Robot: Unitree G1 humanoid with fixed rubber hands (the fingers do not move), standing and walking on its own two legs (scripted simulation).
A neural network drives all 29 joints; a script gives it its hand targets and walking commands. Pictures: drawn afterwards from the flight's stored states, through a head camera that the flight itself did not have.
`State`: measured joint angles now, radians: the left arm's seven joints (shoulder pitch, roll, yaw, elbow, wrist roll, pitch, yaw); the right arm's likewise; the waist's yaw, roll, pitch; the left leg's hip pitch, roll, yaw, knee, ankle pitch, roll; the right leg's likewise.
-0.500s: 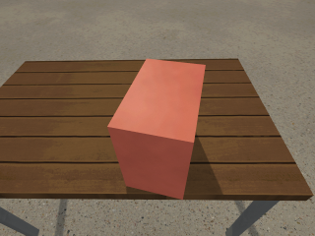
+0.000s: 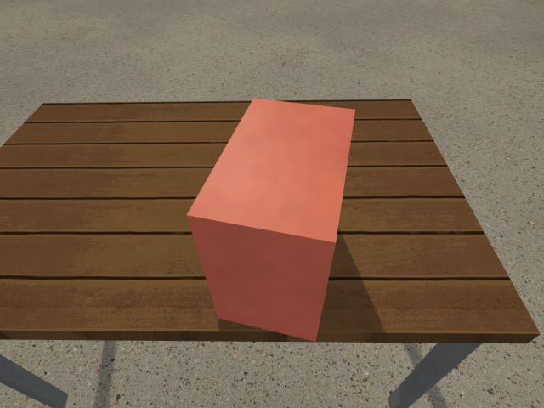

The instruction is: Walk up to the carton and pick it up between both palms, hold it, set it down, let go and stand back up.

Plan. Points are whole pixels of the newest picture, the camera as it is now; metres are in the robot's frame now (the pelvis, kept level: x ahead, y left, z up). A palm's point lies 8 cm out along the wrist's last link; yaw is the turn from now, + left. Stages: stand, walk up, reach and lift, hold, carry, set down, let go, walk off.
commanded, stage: stand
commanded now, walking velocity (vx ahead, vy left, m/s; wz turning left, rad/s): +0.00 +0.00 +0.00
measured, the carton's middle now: (284, 217) +0.43 -0.01 +0.06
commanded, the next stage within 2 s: none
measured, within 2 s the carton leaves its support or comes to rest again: neither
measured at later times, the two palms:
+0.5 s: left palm out of the picture -0.02 +0.22 -0.14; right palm out of the picture -0.01 -0.22 -0.14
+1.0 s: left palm out of the picture -0.02 +0.22 -0.14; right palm out of the picture -0.01 -0.22 -0.14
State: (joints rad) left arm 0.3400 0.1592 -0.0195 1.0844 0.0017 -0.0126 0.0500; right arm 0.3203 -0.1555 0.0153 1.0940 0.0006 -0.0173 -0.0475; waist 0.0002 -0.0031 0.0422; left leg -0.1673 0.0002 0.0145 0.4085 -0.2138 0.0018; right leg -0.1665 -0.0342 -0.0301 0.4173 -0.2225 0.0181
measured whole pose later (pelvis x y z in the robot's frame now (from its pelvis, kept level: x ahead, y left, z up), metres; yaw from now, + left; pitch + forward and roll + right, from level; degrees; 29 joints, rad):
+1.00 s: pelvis +0.01 +0.00 +0.00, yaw +0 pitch -1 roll +0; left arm 0.34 0.15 -0.01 1.09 0.00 -0.02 0.05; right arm 0.32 -0.15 0.01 1.10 0.00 -0.02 -0.05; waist 0.00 -0.01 0.04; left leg -0.16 0.00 0.01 0.40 -0.22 0.00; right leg -0.16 -0.04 -0.03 0.41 -0.23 0.02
